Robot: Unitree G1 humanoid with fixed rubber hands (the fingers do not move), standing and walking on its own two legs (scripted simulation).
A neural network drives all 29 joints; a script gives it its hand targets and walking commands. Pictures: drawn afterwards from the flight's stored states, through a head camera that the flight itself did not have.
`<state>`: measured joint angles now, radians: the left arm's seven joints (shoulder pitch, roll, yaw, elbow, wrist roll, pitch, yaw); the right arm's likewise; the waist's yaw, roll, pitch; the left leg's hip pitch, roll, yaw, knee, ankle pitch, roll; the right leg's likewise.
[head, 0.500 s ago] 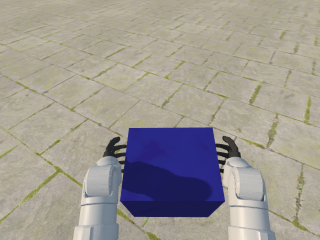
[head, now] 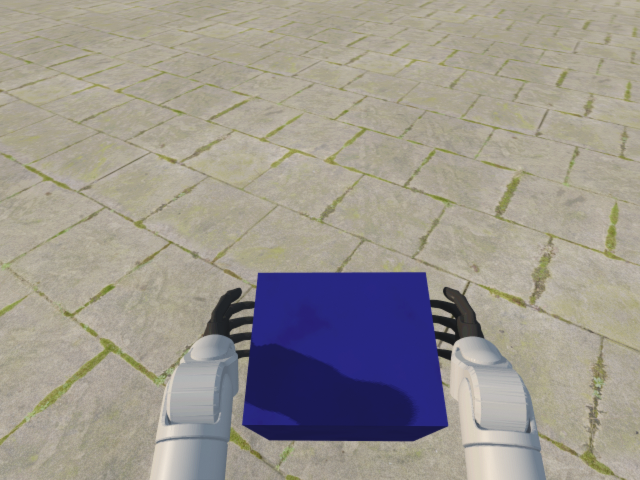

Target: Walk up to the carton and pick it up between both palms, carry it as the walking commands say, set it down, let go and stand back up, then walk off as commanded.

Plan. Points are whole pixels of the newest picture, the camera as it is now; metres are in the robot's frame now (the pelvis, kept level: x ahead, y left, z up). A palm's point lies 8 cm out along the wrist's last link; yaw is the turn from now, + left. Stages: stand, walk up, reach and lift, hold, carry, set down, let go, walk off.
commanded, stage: carry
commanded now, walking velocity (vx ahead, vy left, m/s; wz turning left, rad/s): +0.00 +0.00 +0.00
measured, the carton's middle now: (341, 363) +0.31 -0.01 -0.02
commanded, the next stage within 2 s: hold in 0.56 s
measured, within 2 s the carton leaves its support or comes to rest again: neither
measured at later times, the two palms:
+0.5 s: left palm (223, 344) +0.29 +0.15 +0.05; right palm (468, 346) +0.29 -0.16 +0.06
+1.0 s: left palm (225, 324) +0.31 +0.14 +0.07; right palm (470, 326) +0.31 -0.16 +0.07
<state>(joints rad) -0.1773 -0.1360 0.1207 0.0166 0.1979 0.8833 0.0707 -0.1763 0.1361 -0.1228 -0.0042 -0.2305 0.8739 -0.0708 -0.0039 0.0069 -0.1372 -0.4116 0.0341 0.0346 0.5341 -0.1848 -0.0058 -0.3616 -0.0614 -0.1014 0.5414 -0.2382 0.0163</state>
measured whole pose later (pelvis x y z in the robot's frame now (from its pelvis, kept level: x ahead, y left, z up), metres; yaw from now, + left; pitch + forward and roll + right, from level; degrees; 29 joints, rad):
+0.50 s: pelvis +0.01 +0.00 +0.00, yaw +0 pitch +3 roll +0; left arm -0.15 -0.13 0.12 0.05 0.19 0.80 0.06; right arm -0.14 0.13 -0.12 0.03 -0.22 0.79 -0.06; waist 0.00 0.00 -0.14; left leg -0.39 0.04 0.03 0.54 -0.20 -0.01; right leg -0.34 -0.06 -0.10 0.55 -0.26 0.01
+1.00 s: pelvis +0.01 -0.01 +0.01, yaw -1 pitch -9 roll +0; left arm -0.29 -0.16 0.24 0.25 0.31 0.75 0.00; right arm -0.32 0.17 -0.29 0.30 -0.32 0.71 0.01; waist 0.01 -0.01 0.03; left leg -0.05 0.02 -0.03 0.35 -0.15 -0.02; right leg 0.01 0.00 -0.01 0.32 -0.18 0.00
